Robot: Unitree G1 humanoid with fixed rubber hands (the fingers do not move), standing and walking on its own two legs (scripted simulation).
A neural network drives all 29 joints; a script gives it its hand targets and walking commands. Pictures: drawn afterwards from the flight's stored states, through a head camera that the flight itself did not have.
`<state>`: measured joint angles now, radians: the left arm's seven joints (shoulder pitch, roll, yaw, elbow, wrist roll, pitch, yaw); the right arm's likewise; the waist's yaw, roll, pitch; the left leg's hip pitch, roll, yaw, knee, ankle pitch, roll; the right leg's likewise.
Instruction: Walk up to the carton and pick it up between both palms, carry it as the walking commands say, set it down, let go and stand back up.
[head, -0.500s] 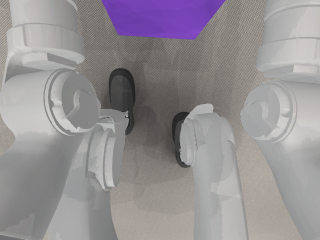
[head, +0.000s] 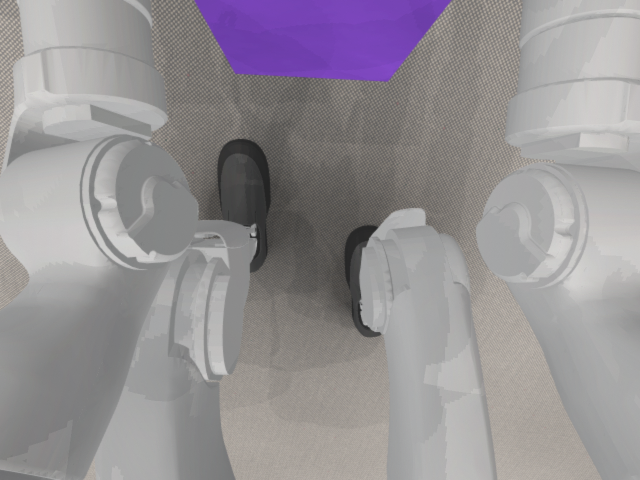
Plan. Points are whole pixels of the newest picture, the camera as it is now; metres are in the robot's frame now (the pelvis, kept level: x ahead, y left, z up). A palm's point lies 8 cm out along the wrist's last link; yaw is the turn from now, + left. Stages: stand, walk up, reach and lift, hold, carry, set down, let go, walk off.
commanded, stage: set down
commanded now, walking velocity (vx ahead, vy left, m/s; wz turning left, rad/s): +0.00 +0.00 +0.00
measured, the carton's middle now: out of the picture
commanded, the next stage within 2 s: let go in 1.66 s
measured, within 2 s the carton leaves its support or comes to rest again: rests again in 0.28 s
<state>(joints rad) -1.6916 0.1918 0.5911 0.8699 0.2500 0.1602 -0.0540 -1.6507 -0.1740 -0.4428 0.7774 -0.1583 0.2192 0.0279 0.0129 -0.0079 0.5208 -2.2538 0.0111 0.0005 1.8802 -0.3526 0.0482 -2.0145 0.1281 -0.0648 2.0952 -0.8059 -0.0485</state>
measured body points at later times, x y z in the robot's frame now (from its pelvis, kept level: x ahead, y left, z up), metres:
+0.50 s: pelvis -0.02 +0.00 -0.02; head +0.39 -0.02 +0.14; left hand +0.54 +0.18 -0.27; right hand +0.57 -0.14 -0.25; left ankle +0.16 +0.12 -0.39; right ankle +0.04 -0.09 -0.39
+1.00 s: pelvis -0.02 +0.01 +0.02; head +0.36 +0.01 +0.24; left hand +0.60 +0.21 -0.10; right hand +0.60 -0.12 -0.09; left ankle +0.16 +0.12 -0.39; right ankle +0.04 -0.09 -0.39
